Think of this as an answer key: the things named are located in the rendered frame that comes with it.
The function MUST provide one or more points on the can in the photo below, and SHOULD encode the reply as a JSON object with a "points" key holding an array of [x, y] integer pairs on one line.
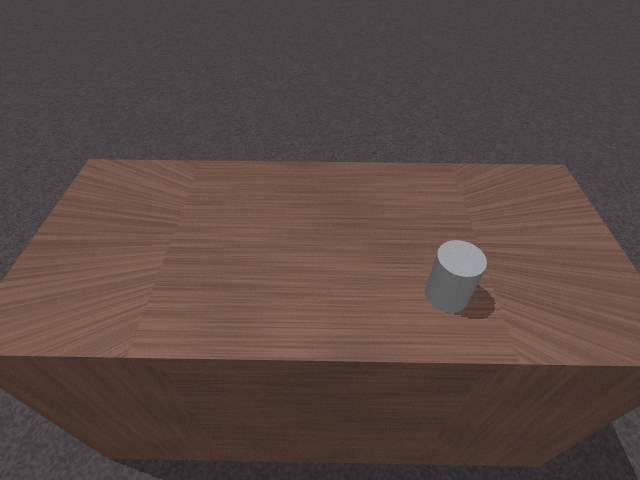
{"points": [[456, 272]]}

